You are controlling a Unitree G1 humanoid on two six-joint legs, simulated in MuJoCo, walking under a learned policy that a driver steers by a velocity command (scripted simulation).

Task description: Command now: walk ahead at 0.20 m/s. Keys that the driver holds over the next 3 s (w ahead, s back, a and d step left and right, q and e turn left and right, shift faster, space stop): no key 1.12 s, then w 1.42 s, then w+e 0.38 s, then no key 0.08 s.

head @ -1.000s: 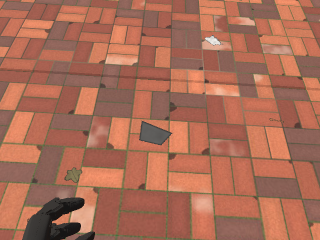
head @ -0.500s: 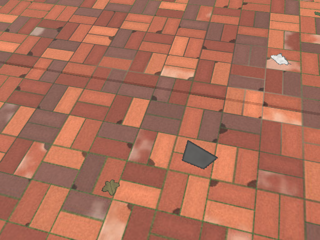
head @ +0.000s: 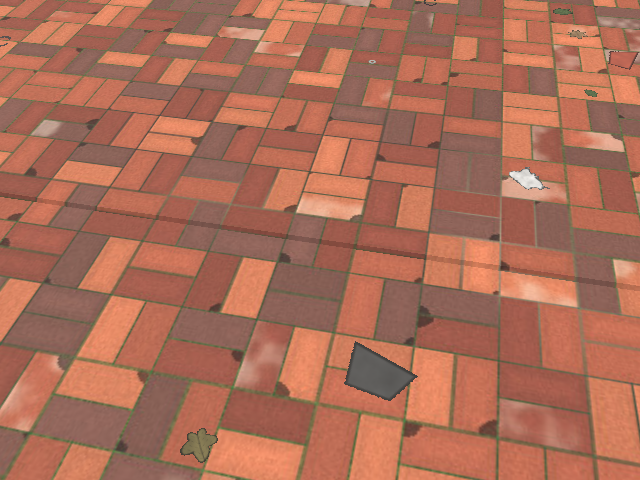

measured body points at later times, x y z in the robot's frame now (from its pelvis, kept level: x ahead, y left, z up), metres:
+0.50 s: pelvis +0.09 -0.01 +0.01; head +0.09 +0.00 +0.46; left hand +0.18 +0.24 -0.13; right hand +0.23 -0.26 -0.10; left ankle +0.10 +0.13 -0.73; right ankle +0.03 -0.10 -0.73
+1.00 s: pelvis +0.08 +0.01 +0.01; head +0.09 +0.01 +0.46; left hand +0.13 +0.26 -0.14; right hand +0.17 -0.25 -0.13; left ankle +0.10 +0.13 -0.73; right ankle +0.03 -0.10 -0.73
